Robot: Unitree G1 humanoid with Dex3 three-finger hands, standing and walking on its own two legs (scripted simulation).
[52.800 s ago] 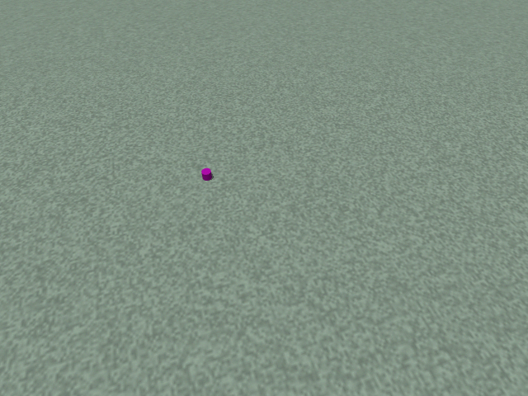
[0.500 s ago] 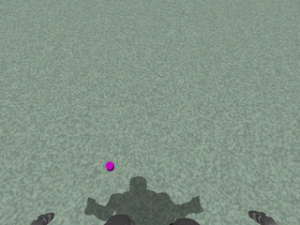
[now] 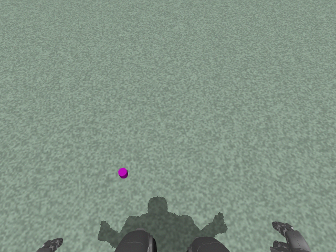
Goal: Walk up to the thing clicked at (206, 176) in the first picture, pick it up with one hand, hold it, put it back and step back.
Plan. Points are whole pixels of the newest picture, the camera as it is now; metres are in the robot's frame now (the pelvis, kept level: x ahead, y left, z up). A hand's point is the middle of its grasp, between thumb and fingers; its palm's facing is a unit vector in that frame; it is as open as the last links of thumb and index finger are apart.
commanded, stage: step back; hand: left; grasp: from above
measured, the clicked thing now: (123, 173) +0.56 +0.26 -0.73
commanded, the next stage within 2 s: none
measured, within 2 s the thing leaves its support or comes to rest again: neither
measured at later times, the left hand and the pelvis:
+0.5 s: hand out of the picture -0.04 +0.28 -0.14, palm faces +0.07 -0.94 -0.34, open 7.4 cm; pelvis -0.14 +0.02 +0.02, yaw +4 degrees
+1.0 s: hand out of the picture -0.22 +0.25 -0.11, palm faces +0.01 -0.90 -0.44, open 7.4 cm; pelvis -0.31 -0.02 +0.02, yaw +1 degrees
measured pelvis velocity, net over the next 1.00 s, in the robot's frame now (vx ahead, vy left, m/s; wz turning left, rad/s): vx -0.31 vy -0.02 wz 0.02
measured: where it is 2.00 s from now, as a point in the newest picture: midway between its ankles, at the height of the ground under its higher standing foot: outside the picture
